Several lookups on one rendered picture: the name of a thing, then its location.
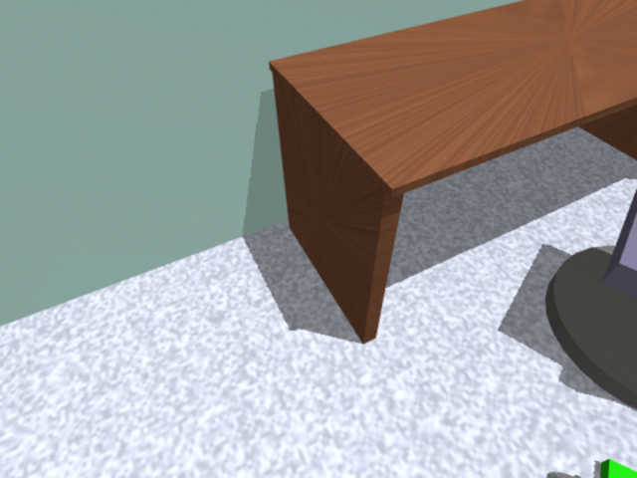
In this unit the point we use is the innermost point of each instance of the desk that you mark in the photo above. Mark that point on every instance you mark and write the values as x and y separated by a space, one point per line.
362 123

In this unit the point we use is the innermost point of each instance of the office chair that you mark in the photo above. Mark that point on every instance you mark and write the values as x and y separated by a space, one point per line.
591 306

